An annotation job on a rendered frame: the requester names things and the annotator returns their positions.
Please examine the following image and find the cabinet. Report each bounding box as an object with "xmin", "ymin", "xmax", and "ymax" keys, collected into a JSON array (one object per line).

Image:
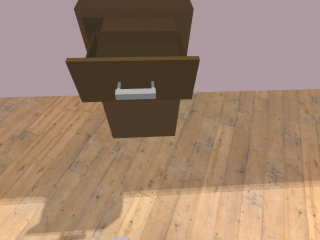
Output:
[{"xmin": 74, "ymin": 0, "xmax": 194, "ymax": 139}]

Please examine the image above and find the drawer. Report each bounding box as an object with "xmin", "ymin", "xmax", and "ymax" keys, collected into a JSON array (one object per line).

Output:
[{"xmin": 65, "ymin": 31, "xmax": 200, "ymax": 103}]

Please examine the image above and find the handle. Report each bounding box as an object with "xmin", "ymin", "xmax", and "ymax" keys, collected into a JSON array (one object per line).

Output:
[{"xmin": 115, "ymin": 81, "xmax": 156, "ymax": 100}]

